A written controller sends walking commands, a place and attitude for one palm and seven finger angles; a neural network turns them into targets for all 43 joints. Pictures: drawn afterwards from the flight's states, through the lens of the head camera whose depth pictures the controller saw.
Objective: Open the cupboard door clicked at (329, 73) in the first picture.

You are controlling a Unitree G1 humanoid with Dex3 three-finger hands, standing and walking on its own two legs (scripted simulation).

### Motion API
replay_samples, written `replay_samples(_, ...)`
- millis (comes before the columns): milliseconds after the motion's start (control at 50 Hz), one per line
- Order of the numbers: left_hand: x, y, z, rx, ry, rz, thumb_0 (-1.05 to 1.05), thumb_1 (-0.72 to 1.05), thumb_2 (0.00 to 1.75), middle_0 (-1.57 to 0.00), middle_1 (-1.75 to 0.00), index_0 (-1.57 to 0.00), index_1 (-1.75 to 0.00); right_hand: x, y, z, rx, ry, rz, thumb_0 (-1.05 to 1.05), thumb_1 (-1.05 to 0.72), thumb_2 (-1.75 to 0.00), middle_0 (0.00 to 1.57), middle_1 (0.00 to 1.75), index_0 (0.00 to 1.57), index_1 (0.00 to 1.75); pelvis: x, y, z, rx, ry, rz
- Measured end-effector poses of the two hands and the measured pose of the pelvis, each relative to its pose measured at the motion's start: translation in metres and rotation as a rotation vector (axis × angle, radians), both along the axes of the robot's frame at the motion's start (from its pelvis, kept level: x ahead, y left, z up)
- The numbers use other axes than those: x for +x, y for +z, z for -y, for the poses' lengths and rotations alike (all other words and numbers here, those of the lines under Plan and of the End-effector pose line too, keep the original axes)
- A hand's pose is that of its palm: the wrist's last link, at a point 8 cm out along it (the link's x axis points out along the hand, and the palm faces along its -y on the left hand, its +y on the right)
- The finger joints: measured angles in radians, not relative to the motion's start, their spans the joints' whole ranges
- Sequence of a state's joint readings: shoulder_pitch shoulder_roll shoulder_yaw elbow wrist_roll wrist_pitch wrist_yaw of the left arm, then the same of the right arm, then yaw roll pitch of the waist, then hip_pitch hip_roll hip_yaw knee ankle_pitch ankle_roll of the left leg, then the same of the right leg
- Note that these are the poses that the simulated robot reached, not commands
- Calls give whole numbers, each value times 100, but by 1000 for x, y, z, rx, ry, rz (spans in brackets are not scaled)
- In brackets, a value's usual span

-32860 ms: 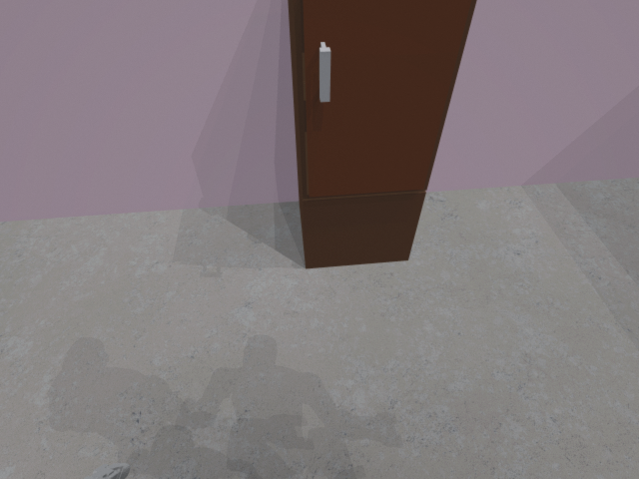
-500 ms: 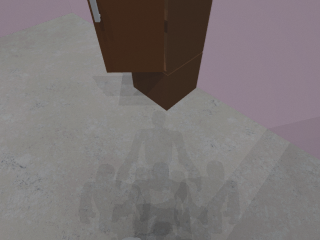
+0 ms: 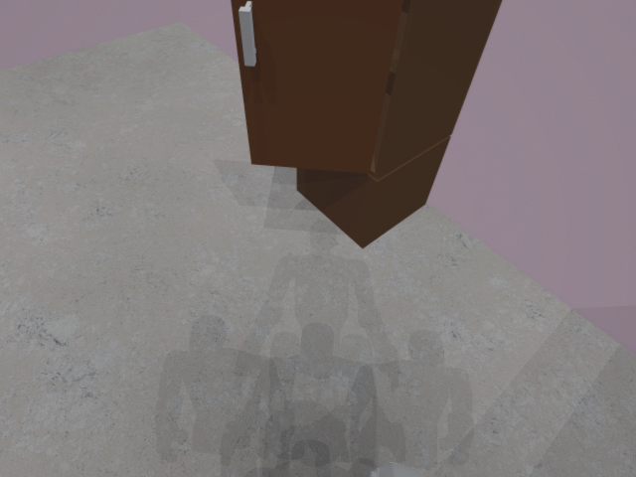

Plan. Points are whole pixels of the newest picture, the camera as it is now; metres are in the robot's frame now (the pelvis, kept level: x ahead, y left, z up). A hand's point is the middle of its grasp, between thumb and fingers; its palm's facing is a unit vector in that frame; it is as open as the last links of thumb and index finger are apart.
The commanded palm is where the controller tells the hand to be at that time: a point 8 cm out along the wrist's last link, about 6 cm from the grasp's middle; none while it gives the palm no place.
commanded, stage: take the last steps up to it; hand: left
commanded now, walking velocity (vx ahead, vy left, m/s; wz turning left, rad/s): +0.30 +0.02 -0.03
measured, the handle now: (249, 33) +1.00 +0.24 +0.06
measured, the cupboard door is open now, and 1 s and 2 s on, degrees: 45 45 45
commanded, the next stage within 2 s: come to a stop and stand still in 0.84 s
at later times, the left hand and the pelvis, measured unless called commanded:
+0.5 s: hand (195, 440) +0.19 +0.20 -0.17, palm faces +0.08 -0.98 -0.18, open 7.2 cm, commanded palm none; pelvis +0.19 +0.01 +0.00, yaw +0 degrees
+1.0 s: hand (230, 276) +0.47 +0.21 -0.17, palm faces -0.03 -0.98 -0.20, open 7.3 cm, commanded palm none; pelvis +0.37 +0.03 -0.01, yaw -2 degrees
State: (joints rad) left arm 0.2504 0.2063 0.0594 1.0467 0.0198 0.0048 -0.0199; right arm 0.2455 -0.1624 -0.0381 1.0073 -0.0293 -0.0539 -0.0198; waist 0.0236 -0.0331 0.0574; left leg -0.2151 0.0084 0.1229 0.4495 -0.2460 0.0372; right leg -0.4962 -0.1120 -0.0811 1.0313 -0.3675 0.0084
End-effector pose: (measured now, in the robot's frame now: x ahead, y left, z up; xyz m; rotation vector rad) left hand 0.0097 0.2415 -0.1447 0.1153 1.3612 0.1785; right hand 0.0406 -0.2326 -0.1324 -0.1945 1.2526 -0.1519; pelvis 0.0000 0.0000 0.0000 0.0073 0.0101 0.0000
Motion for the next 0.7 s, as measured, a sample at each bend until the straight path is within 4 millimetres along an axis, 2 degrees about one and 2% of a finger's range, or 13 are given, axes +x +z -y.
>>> replay_samples(140,130,16,12,11,-88,199,1,91,90,-20,-30,-19,-30,-22,-12,0,47,-77,-173,0,-92,-90,20,30,20,30,52,-1,5,17,-6,13)
replay_samples(180,161,14,18,20,-109,243,1,91,90,-20,-30,-19,-30,-22,-21,2,61,-100,-211,0,-92,-90,20,30,20,30,71,-8,11,27,-8,18)
replay_samples(220,183,12,23,26,-113,276,1,91,90,-20,-30,-19,-30,-15,-29,5,70,-110,-244,0,-91,-90,20,30,20,30,85,-14,14,14,-4,26)
replay_samples(260,192,12,27,23,-102,278,0,91,90,-20,-30,-19,-30,1,-28,7,70,-111,-255,1,-91,-90,20,30,20,30,98,-13,15,0,2,29)
replay_samples(320,190,12,30,10,-75,225,0,91,90,-20,-30,-20,-30,42,-19,9,61,-102,-215,1,-91,-90,20,30,20,30,120,-4,14,-12,7,19)
replay_samples(460,173,7,4,5,1,57,-1,95,90,-20,-30,-20,-30,166,0,-3,44,-37,-42,1,-91,-90,20,30,19,30,174,5,-2,-14,3,-3)
replay_samples(560,164,-13,-18,-30,46,-83,0,93,90,-20,-30,-20,-30,255,0,-24,7,23,94,0,-91,-90,20,30,19,30,221,-9,-30,-32,-11,8)
replay_samples(620,180,-18,-31,-33,23,-139,1,92,90,-20,-30,-20,-30,282,1,-37,-10,15,143,0,-91,-90,20,30,19,30,241,-13,-41,-16,-30,13)
replay_samples(700,235,-10,-39,-31,-5,-84,1,92,90,-20,-30,-19,-30,287,3,-50,-2,-12,97,0,-91,-90,20,30,20,30,266,-4,-48,-10,-36,4)
